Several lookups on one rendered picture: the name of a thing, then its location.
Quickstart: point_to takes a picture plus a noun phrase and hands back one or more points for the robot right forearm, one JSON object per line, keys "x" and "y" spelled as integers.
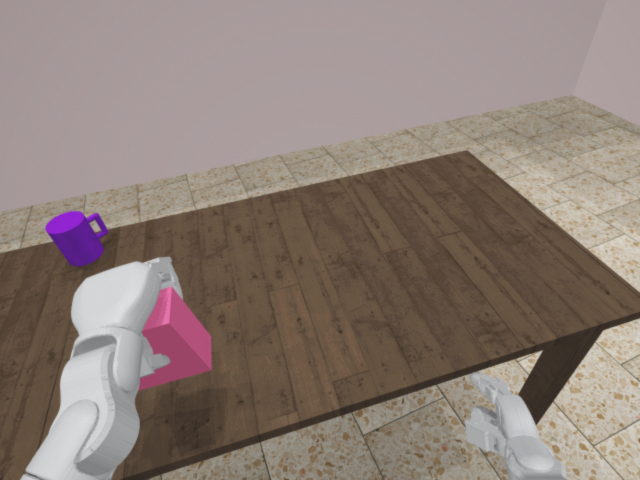
{"x": 529, "y": 458}

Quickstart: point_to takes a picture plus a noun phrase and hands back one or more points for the robot left hand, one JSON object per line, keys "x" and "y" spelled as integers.
{"x": 125, "y": 297}

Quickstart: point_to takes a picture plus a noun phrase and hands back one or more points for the robot right hand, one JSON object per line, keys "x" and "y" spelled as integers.
{"x": 489, "y": 430}

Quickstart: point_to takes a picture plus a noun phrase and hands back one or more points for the robot left forearm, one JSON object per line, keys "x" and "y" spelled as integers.
{"x": 97, "y": 424}

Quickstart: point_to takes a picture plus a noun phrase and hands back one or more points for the sponge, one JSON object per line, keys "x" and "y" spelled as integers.
{"x": 173, "y": 330}

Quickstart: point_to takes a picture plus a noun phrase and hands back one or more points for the table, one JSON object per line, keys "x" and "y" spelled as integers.
{"x": 320, "y": 301}

